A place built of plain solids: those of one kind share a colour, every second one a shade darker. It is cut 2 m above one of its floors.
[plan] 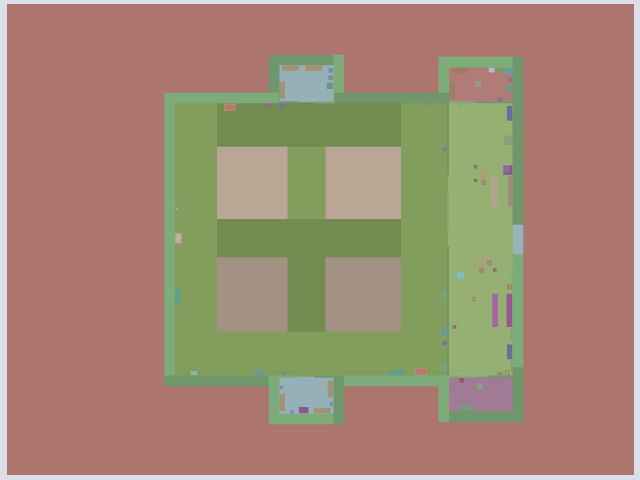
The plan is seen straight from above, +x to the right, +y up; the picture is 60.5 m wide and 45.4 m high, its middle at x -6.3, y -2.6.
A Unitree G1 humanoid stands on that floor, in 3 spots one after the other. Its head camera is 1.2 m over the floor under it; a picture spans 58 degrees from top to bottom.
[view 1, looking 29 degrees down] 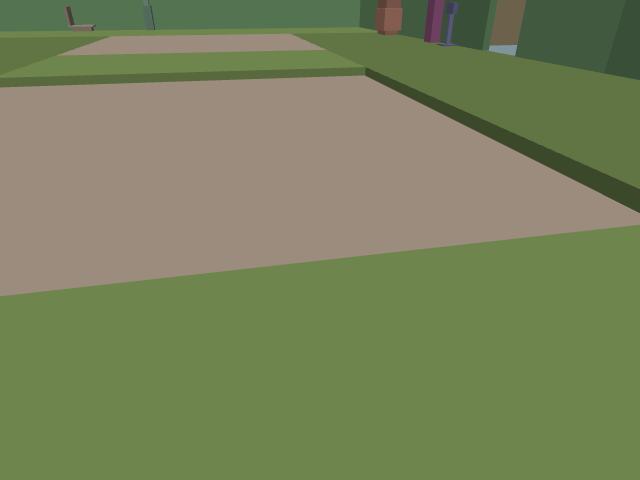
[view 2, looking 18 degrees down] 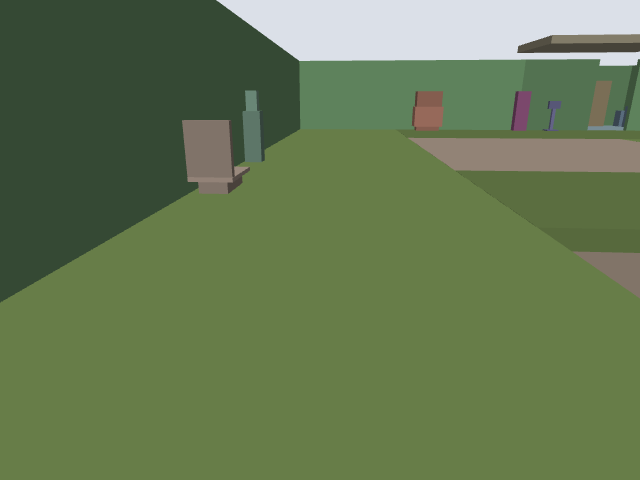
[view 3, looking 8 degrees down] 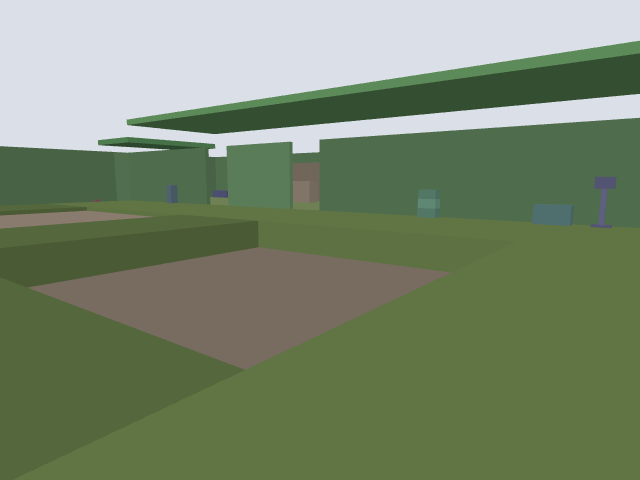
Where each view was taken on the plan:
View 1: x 3.27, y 3.35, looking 168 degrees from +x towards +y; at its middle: step_tier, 2.80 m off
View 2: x -17.89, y -8.45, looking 94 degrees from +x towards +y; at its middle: floor_gang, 3.88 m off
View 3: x -7.58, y -13.22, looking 37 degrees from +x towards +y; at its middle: floor_gang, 11.32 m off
